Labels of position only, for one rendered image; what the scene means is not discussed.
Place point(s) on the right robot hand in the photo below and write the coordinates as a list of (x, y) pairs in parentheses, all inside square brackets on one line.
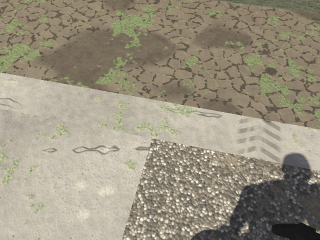
[(298, 231)]

